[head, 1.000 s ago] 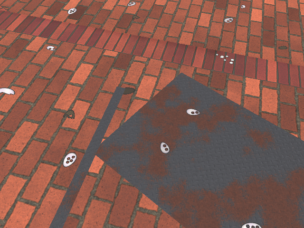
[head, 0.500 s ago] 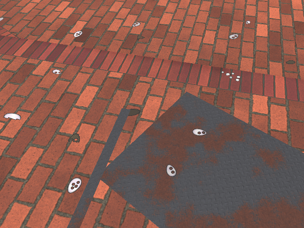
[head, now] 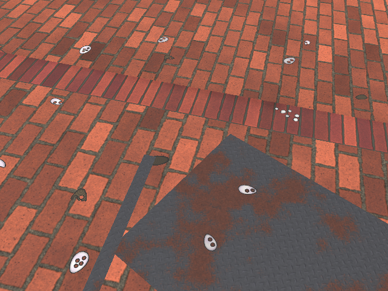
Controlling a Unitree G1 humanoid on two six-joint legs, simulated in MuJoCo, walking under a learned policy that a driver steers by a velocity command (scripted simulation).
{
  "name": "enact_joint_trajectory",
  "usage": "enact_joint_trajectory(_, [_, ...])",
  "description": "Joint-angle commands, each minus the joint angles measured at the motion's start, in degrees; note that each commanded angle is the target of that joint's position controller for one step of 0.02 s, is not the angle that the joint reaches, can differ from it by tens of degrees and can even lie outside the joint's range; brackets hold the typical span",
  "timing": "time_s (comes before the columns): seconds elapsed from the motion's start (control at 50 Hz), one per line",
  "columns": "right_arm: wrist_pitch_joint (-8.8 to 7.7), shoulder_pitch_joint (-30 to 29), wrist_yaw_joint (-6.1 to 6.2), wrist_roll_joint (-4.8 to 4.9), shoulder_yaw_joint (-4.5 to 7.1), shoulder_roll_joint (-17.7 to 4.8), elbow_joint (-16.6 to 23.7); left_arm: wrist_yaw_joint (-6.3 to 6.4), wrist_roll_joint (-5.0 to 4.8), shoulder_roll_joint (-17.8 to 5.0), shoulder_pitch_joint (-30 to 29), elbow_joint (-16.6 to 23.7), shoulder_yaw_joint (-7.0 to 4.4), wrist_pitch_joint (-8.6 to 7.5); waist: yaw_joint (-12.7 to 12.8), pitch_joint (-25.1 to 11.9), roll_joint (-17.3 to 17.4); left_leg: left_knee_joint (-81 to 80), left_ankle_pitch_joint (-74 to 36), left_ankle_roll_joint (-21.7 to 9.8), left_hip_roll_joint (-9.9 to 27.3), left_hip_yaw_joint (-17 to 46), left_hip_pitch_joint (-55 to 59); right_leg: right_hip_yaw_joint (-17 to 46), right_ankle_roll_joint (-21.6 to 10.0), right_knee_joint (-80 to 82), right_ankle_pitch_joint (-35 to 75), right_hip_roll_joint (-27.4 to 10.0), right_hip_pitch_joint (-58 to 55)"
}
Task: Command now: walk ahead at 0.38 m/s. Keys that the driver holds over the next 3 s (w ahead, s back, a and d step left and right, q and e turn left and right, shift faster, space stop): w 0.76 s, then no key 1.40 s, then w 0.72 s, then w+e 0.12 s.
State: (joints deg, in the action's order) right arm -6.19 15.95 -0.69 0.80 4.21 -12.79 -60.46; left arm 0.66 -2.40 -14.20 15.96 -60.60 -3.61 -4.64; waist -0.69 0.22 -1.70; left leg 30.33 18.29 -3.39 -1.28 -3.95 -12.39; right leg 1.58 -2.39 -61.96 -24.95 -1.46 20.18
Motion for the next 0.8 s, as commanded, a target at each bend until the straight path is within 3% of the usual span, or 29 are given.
enact_joint_trajectory(0.02, [-0.76,3.3,-0.49,-0.39,-0.26,-5.3,1.5,-0.44,0.16,-4.9,-6.9,5.5,-1.23,-2.14,-1.0,3.7,4.7,-19.8,-6.6,-8.5,17.4,23.4,16.0,2.2,-2.6,-5.7,9.3,-5.6,26.7])
enact_joint_trajectory(0.06, [-0.08,5.1,-0.16,-0.77,-0.96,-4.1,1.0,-0.87,0.69,-3.9,-6.8,5.4,-1.46,-1.41,-0.5,3.1,6.2,-20.9,-15.2,-7.1,14.5,16.5,13.7,0.4,-1.5,-0.8,12.8,-6.4,22.9])
enact_joint_trajectory(0.14, [0.55,7.6,1.32,-0.95,-0.75,-6.9,0.8,-1.05,1.39,-1.6,-14.8,8.8,-0.69,-0.50,-1.6,5.0,4.8,-23.1,-21.5,-7.8,13.5,11.3,11.4,-1.9,1.5,12.4,19.8,-5.4,23.8])
enact_joint_trajectory(0.2, [0.66,8.9,1.77,-0.86,-0.50,-7.8,0.9,-1.62,1.01,-1.2,-20.9,11.0,0.04,-0.54,-3.0,6.5,6.1,-25.2,-19.2,-7.2,12.5,8.2,8.7,-3.9,1.8,23.2,26.4,-3.3,19.3])
enact_joint_trajectory(0.28, [0.95,11.7,1.81,0.00,-0.08,-7.5,-0.3,-2.76,0.60,-2.1,-25.5,13.3,0.40,-0.85,-3.3,8.5,6.2,-24.4,-20.7,-6.8,15.1,6.9,13.5,-3.4,-0.2,29.4,27.4,-2.6,18.7])
enact_joint_trajectory(0.32, [1.37,10.9,1.89,0.10,0.41,-8.2,-0.2,-3.38,0.57,-3.4,-25.0,13.9,0.06,-1.23,-1.7,7.3,6.6,-21.1,-27.3,-5.9,16.4,6.2,17.4,-3.5,-1.9,31.4,24.7,-1.8,16.5])
enact_joint_trajectory(0.34, [1.57,9.9,1.92,0.01,0.70,-9.1,0.1,-3.48,0.60,-4.7,-22.7,13.7,-0.50,-1.36,0.0,5.1,7.5,-17.9,-36.3,-5.3,16.6,5.7,18.6,-4.4,-2.8,31.6,22.9,-0.5,12.3])
enact_joint_trajectory(0.36, [1.91,9.1,1.93,-0.13,0.99,-9.9,0.4,-3.35,0.67,-6.4,-18.2,12.7,-1.39,-1.36,2.7,1.5,8.9,-12.3,-47.4,-4.6,16.3,4.8,19.1,-5.8,-3.9,31.0,21.3,1.6,5.4])
enact_joint_trajectory(0.38, [2.40,8.2,1.92,-0.35,0.79,-9.4,0.7,-3.03,0.63,-8.6,-8.6,9.9,-2.77,-1.17,7.4,-3.9,8.9,-1.3,-53.8,-3.2,13.9,2.9,16.5,-7.1,-5.4,31.1,20.9,3.6,-6.7])
enact_joint_trajectory(0.4, [2.53,7.7,1.82,-0.88,0.10,-8.1,1.8,-2.52,1.04,-11.6,2.1,7.3,-3.92,-0.91,11.5,-11.0,6.4,14.9,-43.0,-1.3,11.5,1.8,4.3,0.6,-8.3,29.0,19.4,-3.0,-24.7])
enact_joint_trajectory(0.42, [1.45,15.0,1.05,-0.53,-2.03,-0.1,2.6,-2.38,2.30,-16.4,9.2,5.6,-4.85,-0.68,7.6,-21.0,-9.2,39.2,-7.9,2.7,0.3,2.3,-18.1,30.5,-17.8,35.8,3.2,-18.6,-44.7])
enact_joint_trajectory(0.44, [-0.40,12.4,0.56,0.59,-1.70,-2.2,2.0,-2.52,2.05,-12.2,8.2,5.6,-3.29,-0.66,8.4,-22.9,-9.9,48.2,12.9,1.4,-1.4,11.8,-24.6,44.1,-17.4,46.2,-2.7,-20.5,-44.2])
enact_joint_trajectory(0.46, [-1.32,6.5,0.43,2.16,-0.48,-6.3,4.3,-2.61,1.48,-9.6,2.1,6.3,-2.38,-1.05,7.0,-12.9,-8.3,51.3,10.2,0.3,2.0,11.1,-30.6,35.5,-14.2,47.1,-2.0,-18.9,-36.5])
enact_joint_trajectory(0.48, [-1.68,2.7,0.87,2.20,-0.35,-7.4,5.4,-2.68,1.55,-7.2,-3.5,7.8,-1.57,-1.40,5.2,-7.4,-3.0,49.2,4.5,-0.5,5.5,9.4,-29.5,26.8,-12.4,48.1,3.5,-17.0,-26.4])
enact_joint_trajectory(0.5, [-1.42,1.2,1.51,1.33,0.17,-7.3,5.6,-2.97,2.27,-5.6,-7.3,8.2,-1.05,-1.80,2.9,-3.9,0.0,45.2,0.1,-0.6,8.0,8.4,-26.3,20.4,-11.2,49.6,9.5,-15.0,-17.1])
enact_joint_trajectory(0.54, [0.41,4.2,2.07,0.57,0.48,-5.2,5.0,-3.39,3.05,-3.4,-9.2,7.7,-0.38,-2.27,-0.6,-2.6,-2.4,40.3,-3.0,-0.8,10.6,8.9,-19.4,13.2,-10.2,52.4,13.5,-11.6,-7.9])
enact_joint_trajectory(0.58, [1.51,3.7,2.24,0.41,0.46,-4.0,5.5,-2.88,2.82,-4.5,-7.0,6.6,-0.47,-2.34,-1.3,-0.7,-2.7,36.4,-4.3,0.0,11.3,8.1,-19.7,9.7,-11.1,54.9,15.2,-10.6,-4.6])
enact_joint_trajectory(0.62, [1.82,-1.2,2.39,-0.17,0.79,-5.2,7.5,-1.83,2.85,-6.6,-4.4,5.9,-0.81,-2.36,-0.6,1.4,-1.6,30.4,-9.5,1.4,11.9,7.8,-24.6,8.4,-11.7,56.5,17.1,-10.8,-5.4])
enact_joint_trajectory(0.66, [1.62,-5.7,2.19,-0.61,0.89,-5.4,9.0,-0.98,2.68,-7.3,-1.7,5.4,-0.89,-2.08,0.6,2.2,-0.8,23.2,-16.0,2.5,11.7,7.6,-28.5,7.1,-11.2,56.8,19.8,-10.7,-8.2])
enact_joint_trajectory(0.76, [0.89,-15.5,0.89,-0.09,-0.03,-3.8,11.7,-0.23,1.83,-7.9,3.8,4.4,-0.83,-1.50,3.8,3.5,-0.9,7.1,-26.2,2.9,8.4,4.4,-26.5,2.2,-9.0,56.5,22.2,-9.0,-12.4])
enact_joint_trajectory(0.8, [0.59,-18.6,0.19,-0.24,-0.57,-3.3,12.7,-0.08,1.94,-7.6,5.3,3.6,-0.70,-0.84,4.6,4.8,-0.4,2.6,-26.1,2.7,6.9,3.4,-25.2,0.4,-8.5,53.7,29.1,-8.9,-14.6])
